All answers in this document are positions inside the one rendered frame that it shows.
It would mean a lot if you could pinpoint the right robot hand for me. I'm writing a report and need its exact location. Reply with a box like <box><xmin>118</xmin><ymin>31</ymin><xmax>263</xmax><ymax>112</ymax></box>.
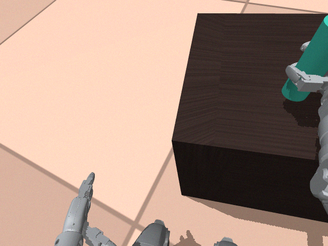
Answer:
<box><xmin>285</xmin><ymin>41</ymin><xmax>328</xmax><ymax>95</ymax></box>

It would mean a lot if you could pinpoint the left robot arm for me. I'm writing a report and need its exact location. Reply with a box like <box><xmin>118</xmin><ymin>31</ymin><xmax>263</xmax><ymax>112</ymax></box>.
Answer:
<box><xmin>54</xmin><ymin>231</ymin><xmax>84</xmax><ymax>246</ymax></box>

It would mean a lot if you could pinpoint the left robot hand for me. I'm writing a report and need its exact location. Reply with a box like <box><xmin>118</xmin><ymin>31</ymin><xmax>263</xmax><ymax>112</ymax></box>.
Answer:
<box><xmin>62</xmin><ymin>172</ymin><xmax>117</xmax><ymax>246</ymax></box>

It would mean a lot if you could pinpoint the right robot arm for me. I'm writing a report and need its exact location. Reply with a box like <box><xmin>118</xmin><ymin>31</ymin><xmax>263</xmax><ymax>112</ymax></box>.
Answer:
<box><xmin>310</xmin><ymin>90</ymin><xmax>328</xmax><ymax>214</ymax></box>

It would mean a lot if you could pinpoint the bottle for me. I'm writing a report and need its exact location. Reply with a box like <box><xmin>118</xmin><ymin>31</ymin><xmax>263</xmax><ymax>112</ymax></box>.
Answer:
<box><xmin>282</xmin><ymin>15</ymin><xmax>328</xmax><ymax>101</ymax></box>

